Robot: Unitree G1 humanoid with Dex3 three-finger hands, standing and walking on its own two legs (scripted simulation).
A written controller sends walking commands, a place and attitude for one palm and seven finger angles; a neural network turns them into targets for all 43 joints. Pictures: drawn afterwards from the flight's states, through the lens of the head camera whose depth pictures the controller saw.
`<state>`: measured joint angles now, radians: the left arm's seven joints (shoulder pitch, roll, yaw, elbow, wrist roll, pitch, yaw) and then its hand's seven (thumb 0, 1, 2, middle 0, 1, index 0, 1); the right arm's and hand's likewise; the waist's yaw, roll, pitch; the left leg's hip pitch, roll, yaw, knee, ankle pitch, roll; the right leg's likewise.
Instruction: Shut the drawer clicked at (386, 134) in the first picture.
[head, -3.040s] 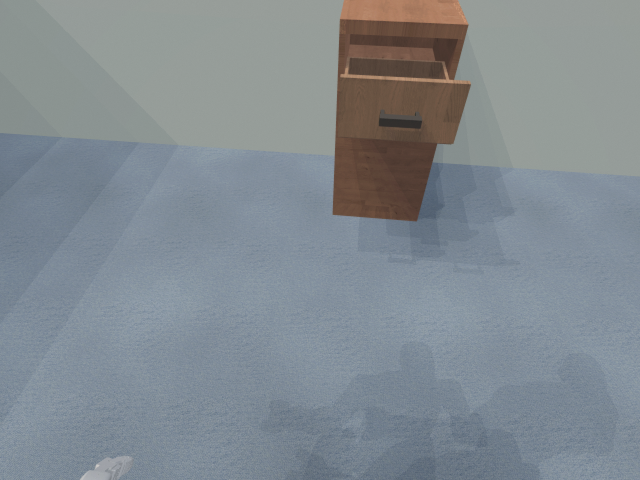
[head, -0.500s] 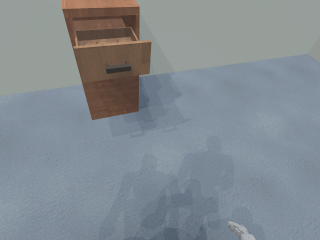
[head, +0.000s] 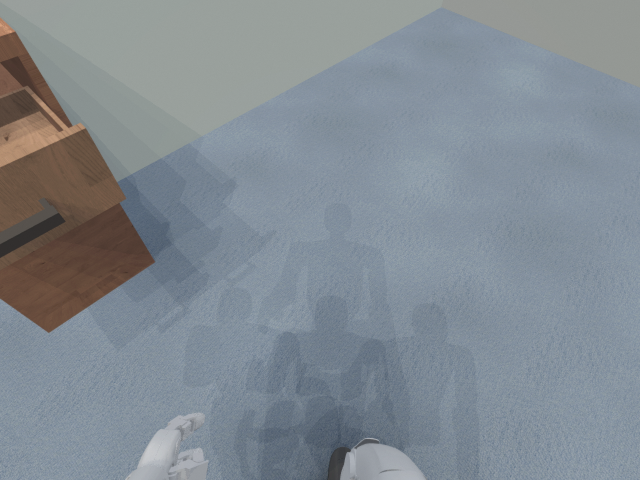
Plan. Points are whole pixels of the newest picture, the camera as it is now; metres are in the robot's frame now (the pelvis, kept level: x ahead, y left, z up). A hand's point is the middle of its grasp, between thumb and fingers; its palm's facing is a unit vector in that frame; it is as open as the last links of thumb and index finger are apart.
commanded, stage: walk to a spot facing it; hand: left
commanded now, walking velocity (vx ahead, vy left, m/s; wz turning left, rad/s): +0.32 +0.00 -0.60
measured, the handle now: (20, 224) +0.51 +0.49 -0.05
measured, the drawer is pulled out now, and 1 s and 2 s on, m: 0.30 0.30 0.30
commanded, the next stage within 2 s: turn to face it in 0.30 s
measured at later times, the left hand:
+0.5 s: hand (186, 445) +0.19 +0.18 -0.14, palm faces -0.07 -0.96 -0.26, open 7.3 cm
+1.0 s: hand (200, 320) +0.38 +0.19 -0.14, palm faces +0.03 -0.98 -0.21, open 7.3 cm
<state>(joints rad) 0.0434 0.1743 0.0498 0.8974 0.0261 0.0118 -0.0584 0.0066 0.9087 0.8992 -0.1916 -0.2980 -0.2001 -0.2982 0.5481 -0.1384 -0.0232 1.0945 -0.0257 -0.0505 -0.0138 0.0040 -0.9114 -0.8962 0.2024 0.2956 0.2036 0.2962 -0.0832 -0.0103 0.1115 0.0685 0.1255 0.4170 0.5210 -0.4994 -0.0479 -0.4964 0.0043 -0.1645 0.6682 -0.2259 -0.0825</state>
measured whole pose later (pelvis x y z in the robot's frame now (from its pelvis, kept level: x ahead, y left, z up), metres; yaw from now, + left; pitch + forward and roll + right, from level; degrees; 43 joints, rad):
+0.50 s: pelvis +0.19 -0.01 +0.02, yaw -12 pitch +1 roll +0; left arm 0.42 0.17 0.05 1.01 0.02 -0.06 0.02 0.00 0.91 0.90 -0.20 -0.30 -0.20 -0.30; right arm 0.05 -0.20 -0.05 0.90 -0.02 -0.01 0.01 0.00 -0.91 -0.90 0.20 0.30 0.20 0.30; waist 0.07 0.03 0.02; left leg -0.58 0.10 0.03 0.92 -0.25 -0.07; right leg -0.11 0.12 0.05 0.39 -0.29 -0.11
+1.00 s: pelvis +0.27 +0.00 +0.02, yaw +0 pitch +1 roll -2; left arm 0.15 0.21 0.09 0.94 0.02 0.04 0.02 0.00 0.91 0.90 -0.20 -0.30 -0.20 -0.30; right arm 0.29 -0.20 -0.06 0.98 -0.02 0.03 -0.01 0.00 -0.92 -0.90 0.20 0.30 0.21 0.30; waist -0.04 -0.01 0.03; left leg -0.31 -0.06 -0.08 0.46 -0.16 0.06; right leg -0.46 -0.04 0.04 0.94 -0.37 0.08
